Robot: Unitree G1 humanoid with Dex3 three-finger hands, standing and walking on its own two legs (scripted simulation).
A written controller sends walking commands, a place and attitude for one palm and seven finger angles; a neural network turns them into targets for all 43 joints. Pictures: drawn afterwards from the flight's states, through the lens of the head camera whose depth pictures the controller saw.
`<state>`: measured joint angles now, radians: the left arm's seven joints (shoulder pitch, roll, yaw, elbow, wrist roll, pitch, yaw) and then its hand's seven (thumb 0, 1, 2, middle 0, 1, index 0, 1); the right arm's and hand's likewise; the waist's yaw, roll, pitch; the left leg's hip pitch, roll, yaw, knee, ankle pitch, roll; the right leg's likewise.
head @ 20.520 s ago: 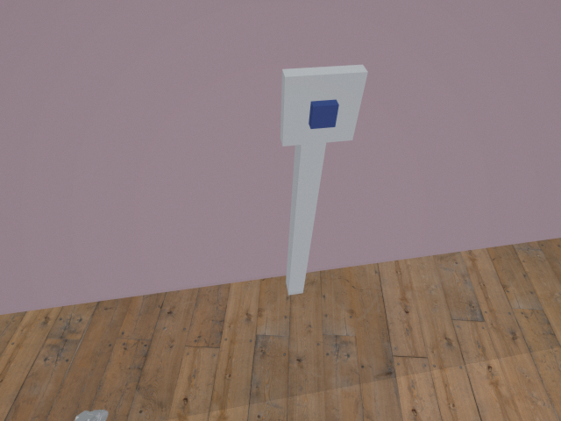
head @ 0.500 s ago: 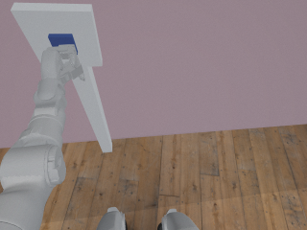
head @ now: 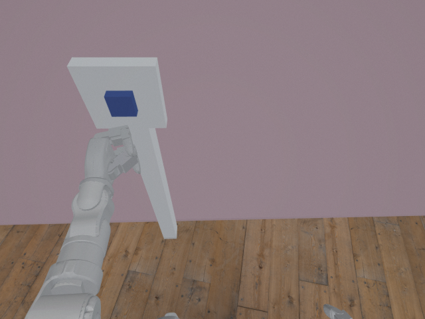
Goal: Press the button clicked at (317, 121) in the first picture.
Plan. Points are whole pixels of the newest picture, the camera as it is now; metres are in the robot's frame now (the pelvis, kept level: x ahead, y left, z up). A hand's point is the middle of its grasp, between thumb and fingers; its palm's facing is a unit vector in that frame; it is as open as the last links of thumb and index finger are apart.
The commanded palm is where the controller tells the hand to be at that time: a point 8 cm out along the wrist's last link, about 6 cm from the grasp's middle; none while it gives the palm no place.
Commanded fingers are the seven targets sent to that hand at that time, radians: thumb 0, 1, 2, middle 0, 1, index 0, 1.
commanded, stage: pull the fist back off the button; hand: left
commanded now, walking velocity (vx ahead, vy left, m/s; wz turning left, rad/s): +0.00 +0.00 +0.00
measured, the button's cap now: (122, 102) +0.51 +0.19 +0.12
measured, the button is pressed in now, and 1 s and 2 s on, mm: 0 0 0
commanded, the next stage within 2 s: draw the hand back to the body in 0.22 s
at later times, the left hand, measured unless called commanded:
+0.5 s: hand (121, 169) +0.35 +0.17 +0.10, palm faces +0.03 -1.00 -0.01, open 3.1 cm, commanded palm +0.31 +0.22 +0.11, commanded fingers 0.00 0.90 0.90 -1.30 -1.50 -1.30 -1.50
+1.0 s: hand (72, 211) +0.25 +0.20 +0.15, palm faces +0.21 -0.95 -0.22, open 3.1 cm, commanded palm +0.21 +0.25 +0.16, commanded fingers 0.00 0.90 0.90 -1.30 -1.50 -1.30 -1.50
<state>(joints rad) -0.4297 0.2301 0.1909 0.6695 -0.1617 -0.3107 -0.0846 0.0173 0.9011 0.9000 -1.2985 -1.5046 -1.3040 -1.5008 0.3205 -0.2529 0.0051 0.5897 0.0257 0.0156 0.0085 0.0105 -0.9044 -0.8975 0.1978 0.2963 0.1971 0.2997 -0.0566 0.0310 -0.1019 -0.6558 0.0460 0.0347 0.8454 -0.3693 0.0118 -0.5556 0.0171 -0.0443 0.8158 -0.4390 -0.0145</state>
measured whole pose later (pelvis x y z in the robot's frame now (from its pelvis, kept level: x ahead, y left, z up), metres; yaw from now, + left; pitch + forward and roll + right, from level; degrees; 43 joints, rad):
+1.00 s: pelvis +0.00 -0.01 +0.03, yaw +1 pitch -2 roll +0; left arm 0.18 0.28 0.13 -0.10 -0.11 -0.08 0.02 0.02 0.90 0.90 -1.30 -1.50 -1.30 -1.50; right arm 0.17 -0.24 0.05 0.58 0.02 -0.07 -0.09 0.01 -0.90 -0.90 0.20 0.30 0.20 0.30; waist 0.04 0.04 -0.02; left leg -0.27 0.02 0.03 0.53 -0.24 0.01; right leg -0.17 0.01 -0.05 0.51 -0.31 -0.02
